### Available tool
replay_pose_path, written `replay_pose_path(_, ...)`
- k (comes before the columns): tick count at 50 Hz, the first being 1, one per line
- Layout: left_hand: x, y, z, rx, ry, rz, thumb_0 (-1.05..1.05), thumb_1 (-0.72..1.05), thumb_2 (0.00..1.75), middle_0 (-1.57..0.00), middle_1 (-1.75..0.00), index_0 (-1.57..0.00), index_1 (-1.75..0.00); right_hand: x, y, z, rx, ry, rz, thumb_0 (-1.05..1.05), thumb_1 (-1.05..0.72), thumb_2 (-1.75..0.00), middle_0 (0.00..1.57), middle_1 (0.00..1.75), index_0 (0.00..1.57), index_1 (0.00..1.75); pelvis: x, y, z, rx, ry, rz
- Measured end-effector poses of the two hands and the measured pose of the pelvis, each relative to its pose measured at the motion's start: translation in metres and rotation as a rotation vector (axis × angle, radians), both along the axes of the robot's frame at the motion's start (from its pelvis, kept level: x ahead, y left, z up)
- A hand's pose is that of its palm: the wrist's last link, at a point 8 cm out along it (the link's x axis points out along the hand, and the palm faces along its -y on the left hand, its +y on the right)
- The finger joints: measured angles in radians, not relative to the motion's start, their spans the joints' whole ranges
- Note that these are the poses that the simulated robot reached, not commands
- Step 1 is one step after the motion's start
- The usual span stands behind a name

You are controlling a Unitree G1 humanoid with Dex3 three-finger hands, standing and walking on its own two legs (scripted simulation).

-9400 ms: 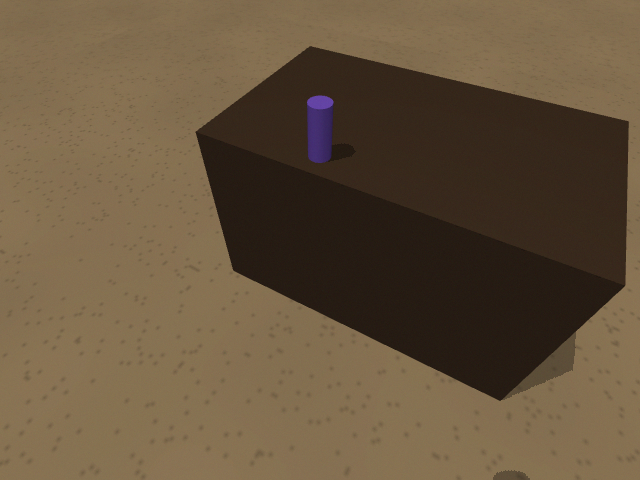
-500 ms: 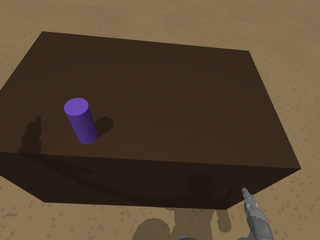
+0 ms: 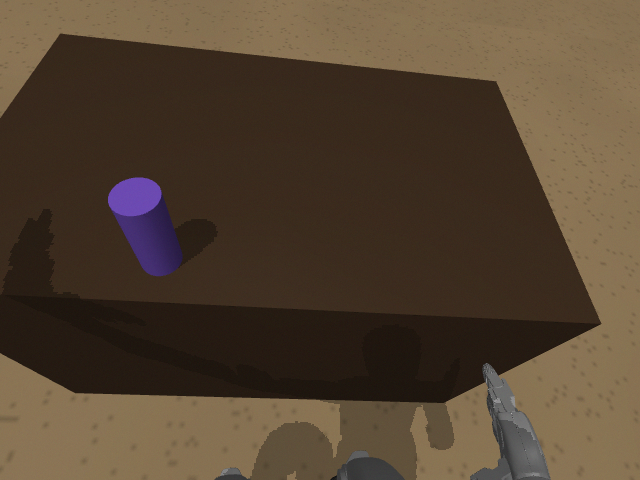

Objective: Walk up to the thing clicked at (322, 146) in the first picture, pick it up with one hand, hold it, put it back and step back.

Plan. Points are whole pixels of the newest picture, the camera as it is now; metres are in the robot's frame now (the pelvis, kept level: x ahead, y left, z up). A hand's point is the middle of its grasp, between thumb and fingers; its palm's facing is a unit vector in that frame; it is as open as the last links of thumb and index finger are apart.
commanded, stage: go down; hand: left
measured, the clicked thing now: (150, 231) +0.45 +0.20 +0.00
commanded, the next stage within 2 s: approach in 1.04 s
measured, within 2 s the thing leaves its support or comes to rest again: neither
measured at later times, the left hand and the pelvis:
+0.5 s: hand out of the picture +0.38 +0.39 +0.10, palm faces +0.18 -0.98 +0.02, open 17.7 cm; pelvis +0.01 +0.00 +0.00, yaw +0 degrees
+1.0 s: hand out of the picture +0.38 +0.38 +0.10, palm faces +0.18 -0.98 +0.01, open 17.7 cm; pelvis +0.00 +0.00 -0.01, yaw +0 degrees
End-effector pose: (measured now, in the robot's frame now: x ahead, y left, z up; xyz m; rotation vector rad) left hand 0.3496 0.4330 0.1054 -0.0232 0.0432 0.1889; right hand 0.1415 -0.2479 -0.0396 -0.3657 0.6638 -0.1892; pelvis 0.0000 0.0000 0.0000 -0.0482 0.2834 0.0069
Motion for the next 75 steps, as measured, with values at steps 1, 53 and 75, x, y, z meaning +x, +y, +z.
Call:
replay_pose_path(1,0.001,0.001,0.000,0.000,0.001,0.000,-0.01,-0.61,0.08,-0.05,-0.04,-0.04,-0.06,0.000,0.000,0.000,-0.001,0.000,0.001,-0.01,0.52,-0.06,0.05,0.05,0.05,0.05,0.000,0.000,-0.001,-0.001,0.003,0.000)
replay_pose_path(53,-0.001,-0.002,-0.005,0.005,0.005,-0.013,-0.01,-0.60,0.07,-0.05,-0.05,-0.05,-0.06,-0.005,-0.003,-0.001,-0.014,-0.024,-0.008,-0.01,0.52,-0.05,0.05,0.05,0.05,0.05,-0.001,0.000,-0.009,0.002,0.012,0.001)
replay_pose_path(75,0.006,-0.051,-0.069,-0.060,0.061,-0.080,-0.01,-0.59,0.06,-0.05,-0.05,-0.04,-0.07,0.005,0.001,0.000,-0.013,-0.049,0.046,-0.01,0.54,-0.05,0.05,0.05,0.05,0.05,-0.007,0.001,-0.017,0.004,0.028,0.009)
